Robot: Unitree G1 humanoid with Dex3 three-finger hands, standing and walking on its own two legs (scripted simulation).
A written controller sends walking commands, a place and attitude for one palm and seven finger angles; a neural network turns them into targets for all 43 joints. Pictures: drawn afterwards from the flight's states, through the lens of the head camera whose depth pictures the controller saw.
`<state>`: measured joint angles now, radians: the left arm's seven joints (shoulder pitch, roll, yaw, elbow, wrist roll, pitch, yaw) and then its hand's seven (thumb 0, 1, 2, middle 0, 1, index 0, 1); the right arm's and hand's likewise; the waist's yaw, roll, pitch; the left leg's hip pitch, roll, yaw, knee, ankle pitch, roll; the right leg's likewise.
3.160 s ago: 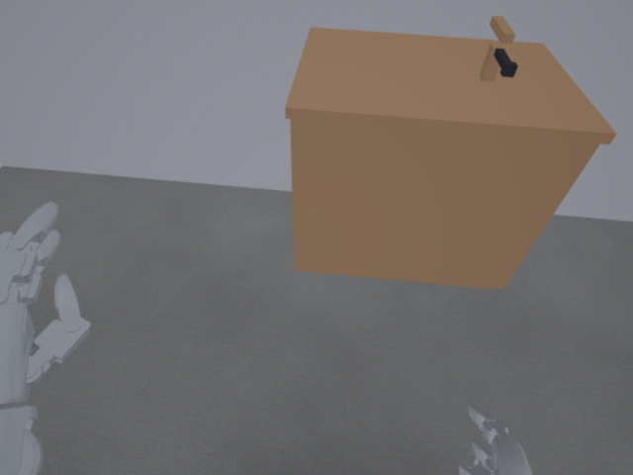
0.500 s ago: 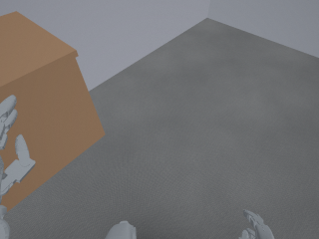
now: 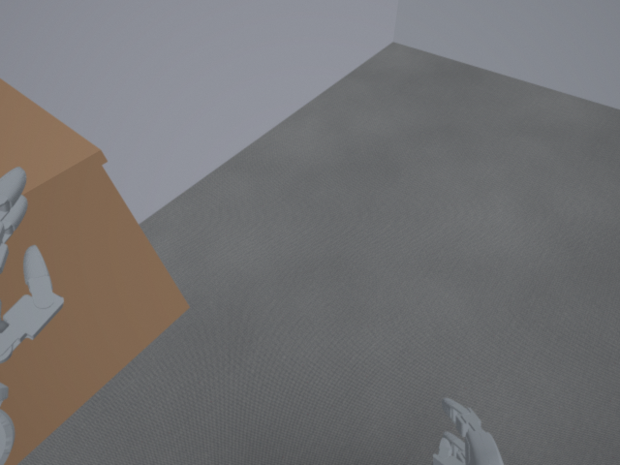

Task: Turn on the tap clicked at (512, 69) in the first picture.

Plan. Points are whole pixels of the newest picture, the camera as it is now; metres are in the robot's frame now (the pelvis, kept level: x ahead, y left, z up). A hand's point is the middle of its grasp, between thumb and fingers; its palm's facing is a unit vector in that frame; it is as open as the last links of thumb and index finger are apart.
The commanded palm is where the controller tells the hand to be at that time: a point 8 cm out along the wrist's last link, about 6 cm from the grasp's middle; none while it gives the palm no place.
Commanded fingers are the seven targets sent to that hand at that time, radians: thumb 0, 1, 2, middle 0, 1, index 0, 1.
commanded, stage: turn to face it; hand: left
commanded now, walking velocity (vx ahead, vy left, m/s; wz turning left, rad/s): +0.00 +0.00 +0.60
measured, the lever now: out of the picture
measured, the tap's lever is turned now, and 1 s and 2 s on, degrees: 0 0 0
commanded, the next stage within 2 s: take the last steps up to it in 0.82 s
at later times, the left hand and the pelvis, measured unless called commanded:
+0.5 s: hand out of the picture +0.20 +0.27 +0.20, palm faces +0.54 -0.73 -0.43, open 7.4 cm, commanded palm +0.14 +0.31 +0.19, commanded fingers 0.00 0.90 0.90 -0.20 -0.30 -0.20 -0.30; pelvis +0.05 +0.00 +0.01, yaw +14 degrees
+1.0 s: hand out of the picture +0.06 +0.24 +0.20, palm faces +0.76 -0.54 -0.37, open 7.4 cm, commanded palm -0.01 +0.26 +0.19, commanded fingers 0.00 0.90 0.90 -0.20 -0.30 -0.20 -0.30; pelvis -0.02 -0.06 +0.00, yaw +28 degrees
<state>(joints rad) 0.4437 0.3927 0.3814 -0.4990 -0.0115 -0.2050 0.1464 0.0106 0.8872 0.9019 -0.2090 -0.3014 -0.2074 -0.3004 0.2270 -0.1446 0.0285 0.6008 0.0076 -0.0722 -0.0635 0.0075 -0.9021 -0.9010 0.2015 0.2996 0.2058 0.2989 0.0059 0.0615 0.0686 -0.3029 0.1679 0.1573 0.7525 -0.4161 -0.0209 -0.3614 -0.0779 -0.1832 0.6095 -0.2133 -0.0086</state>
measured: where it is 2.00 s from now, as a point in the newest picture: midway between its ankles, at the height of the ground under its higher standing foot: outside the picture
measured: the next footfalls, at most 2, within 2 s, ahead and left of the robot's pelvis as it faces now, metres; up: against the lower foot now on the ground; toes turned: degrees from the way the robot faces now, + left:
left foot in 0.28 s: +0.12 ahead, +0.13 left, +0.00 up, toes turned +16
right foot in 0.64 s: +0.11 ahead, -0.13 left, +0.00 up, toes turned +13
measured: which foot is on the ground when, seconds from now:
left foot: up 0.00-0.26, down 0.28-0.64, up 0.66-0.96, down 0.98-1.00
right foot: down 0.00-0.28, up 0.30-0.62, down 0.64-0.98, up 1.00-1.00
